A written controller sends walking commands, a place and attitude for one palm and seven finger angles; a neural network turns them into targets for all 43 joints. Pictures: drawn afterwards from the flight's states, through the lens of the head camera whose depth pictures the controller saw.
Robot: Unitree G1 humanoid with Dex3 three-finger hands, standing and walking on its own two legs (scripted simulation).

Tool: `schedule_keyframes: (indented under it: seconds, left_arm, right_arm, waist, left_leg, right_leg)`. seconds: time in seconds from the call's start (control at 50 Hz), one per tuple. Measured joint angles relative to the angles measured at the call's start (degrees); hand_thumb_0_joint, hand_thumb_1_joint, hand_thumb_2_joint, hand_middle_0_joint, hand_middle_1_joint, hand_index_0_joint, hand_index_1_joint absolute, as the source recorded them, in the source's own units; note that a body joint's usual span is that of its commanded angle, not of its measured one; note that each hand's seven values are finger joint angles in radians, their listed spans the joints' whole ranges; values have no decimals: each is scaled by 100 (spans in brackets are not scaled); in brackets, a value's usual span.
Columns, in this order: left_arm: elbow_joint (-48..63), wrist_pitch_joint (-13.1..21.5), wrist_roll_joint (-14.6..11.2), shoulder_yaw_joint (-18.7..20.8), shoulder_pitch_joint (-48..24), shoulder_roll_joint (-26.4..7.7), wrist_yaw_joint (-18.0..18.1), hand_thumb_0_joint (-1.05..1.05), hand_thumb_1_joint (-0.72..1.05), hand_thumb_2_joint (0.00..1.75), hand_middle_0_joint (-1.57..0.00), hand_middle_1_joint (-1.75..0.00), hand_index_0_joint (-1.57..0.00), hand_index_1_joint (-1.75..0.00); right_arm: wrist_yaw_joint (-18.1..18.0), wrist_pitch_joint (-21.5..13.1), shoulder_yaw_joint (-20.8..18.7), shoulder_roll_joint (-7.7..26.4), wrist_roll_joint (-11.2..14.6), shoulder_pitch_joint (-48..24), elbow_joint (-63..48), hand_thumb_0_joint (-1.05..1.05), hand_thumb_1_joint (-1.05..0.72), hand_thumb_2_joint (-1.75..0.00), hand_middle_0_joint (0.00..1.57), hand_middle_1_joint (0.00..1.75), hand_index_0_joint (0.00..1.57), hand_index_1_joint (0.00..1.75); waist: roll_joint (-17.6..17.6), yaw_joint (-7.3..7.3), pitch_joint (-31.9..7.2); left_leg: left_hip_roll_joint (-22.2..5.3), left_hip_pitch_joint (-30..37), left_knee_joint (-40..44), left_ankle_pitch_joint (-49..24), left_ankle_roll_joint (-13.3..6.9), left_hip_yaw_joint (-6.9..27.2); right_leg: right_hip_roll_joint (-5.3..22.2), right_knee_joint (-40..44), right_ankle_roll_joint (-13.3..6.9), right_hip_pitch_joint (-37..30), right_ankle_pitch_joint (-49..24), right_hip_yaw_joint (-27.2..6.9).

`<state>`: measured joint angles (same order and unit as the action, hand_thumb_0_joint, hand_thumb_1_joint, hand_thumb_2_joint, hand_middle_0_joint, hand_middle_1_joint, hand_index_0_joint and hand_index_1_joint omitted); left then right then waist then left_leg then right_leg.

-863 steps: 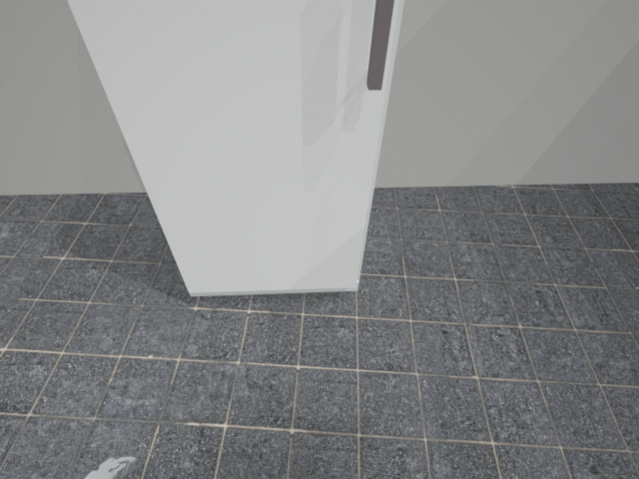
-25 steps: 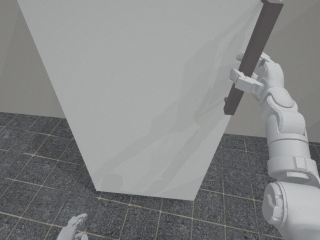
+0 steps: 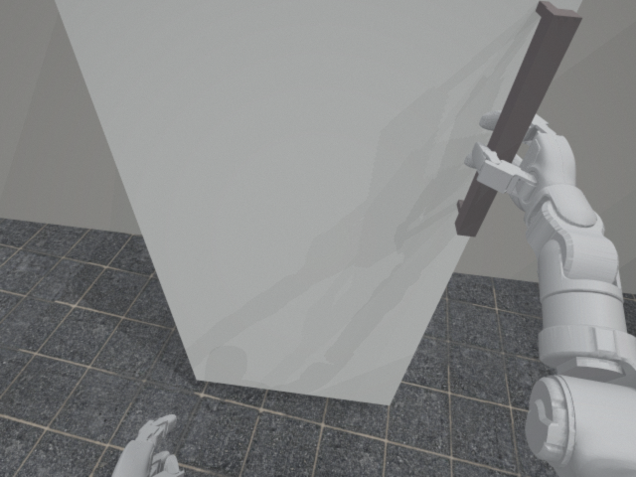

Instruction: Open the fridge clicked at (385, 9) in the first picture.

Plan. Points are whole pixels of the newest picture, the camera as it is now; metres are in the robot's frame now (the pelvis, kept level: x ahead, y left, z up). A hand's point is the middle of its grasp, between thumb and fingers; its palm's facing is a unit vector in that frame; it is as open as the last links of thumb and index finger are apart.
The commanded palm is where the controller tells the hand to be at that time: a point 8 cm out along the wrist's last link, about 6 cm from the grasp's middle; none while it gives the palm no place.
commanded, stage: grip the handle and tug to test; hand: right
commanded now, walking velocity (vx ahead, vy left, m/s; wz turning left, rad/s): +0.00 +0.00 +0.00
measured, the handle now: (499, 135) +0.48 -0.17 +0.24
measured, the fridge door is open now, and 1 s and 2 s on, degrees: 0 10 32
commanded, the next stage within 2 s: pull the door a little, standing still in 0.30 s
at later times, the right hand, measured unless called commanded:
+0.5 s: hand (489, 171) +0.41 -0.15 +0.23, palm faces +0.02 +1.00 +0.02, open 6.3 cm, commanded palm +0.38 -0.19 +0.23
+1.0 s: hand (491, 225) +0.33 -0.14 +0.22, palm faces +0.06 +0.98 -0.19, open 7.3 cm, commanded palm +0.30 -0.19 +0.22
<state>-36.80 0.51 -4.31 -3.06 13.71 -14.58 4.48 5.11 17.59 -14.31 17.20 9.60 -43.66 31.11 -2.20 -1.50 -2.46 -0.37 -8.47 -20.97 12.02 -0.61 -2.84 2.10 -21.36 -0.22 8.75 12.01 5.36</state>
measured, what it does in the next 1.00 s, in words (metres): stands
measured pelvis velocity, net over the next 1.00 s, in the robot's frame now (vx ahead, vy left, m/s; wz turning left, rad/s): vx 0.04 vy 0.00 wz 0.01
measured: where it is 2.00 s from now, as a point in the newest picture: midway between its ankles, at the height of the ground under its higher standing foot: outside the picture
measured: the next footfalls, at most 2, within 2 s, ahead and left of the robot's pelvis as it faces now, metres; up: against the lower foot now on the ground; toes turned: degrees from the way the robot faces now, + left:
right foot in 1.86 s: -0.13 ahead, -0.02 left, +0.00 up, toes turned -25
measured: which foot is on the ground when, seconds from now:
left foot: down 0.00-1.00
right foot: down 0.00-1.00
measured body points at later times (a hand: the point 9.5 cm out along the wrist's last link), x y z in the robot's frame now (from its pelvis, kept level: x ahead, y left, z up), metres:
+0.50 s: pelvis +0.03 +0.00 +0.00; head +0.01 +0.02 +0.45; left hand +0.20 +0.24 -0.09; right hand +0.41 -0.21 +0.23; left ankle -0.01 +0.11 -0.75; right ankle -0.01 -0.12 -0.75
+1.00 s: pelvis +0.04 +0.00 +0.00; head +0.04 +0.03 +0.45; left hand +0.26 +0.20 -0.08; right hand +0.32 -0.19 +0.23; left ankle -0.01 +0.11 -0.75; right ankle -0.01 -0.12 -0.74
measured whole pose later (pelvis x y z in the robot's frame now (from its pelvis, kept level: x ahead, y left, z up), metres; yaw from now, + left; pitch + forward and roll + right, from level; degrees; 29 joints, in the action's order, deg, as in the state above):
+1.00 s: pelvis +0.04 +0.00 +0.00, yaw +1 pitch +2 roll +0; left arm -30.0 -5.2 -1.2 -3.8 5.8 -13.3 1.8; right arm -0.5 13.6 -5.6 14.6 8.6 -1.9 -25.5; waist -4.1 1.9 -3.9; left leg -0.6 -8.4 -23.1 16.3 0.2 -2.2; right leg 1.4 -26.7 -0.5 10.0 16.4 2.7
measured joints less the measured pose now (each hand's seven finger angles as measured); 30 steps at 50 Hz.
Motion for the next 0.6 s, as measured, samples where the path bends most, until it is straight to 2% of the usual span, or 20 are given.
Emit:
schedule_keyframes:
  seconds: [0.16, 0.36, 0.48, 0.54, 0.6]
  left_arm:
    - [127, -82, -12, 16, -22, -21, -53, 2, 91, 90, -20, -30, -20, -30]
    - [343, -258, -11, 43, -172, -12, -181, 2, 91, 90, -20, -30, -20, -30]
    - [321, -289, -17, 51, -281, -20, -176, 2, 91, 90, -20, -30, -20, -30]
    - [243, -255, -5, 67, -343, -36, -170, 2, 91, 90, -20, -30, -20, -30]
    - [236, -272, 27, 57, -439, -25, -193, 2, 91, 90, -20, -30, -20, -30]
  right_arm:
    - [-36, 194, -122, 12, 60, 392, -591, 1, -66, -77, 36, 139, 36, 136]
    - [-33, 594, -317, -37, 208, 1342, -2041, 0, -68, -74, 31, 140, 30, 133]
    - [-23, 902, -166, -116, 278, 1465, -2500, 0, -68, -74, 31, 138, 30, 132]
    - [-189, 1062, 14, -280, 201, 1304, -2568, 0, -68, -76, 31, 138, 31, 132]
    - [-326, 1160, 89, -397, 160, 1349, -2736, 0, -68, -77, 30, 138, 30, 133]
  waist:
    - [-24, -43, -14]
    - [-65, -83, -91]
    - [-43, 43, -129]
    - [-25, 154, -108]
    - [-48, 200, -126]
  left_leg:
    - [23, 41, 19, 23, -3, 83]
    - [56, 108, 38, 119, 7, 227]
    - [51, 146, 2, 225, 9, 171]
    - [23, 157, -37, 278, 10, 74]
    - [-4, 159, -53, 300, 19, 44]
  right_leg:
    - [19, 59, 11, -95, 32, 82]
    - [43, 117, 19, -237, 148, 208]
    - [36, 47, 32, -231, 251, 115]
    - [12, -24, 37, -187, 295, 14]
    - [-15, -43, 20, -175, 303, -22]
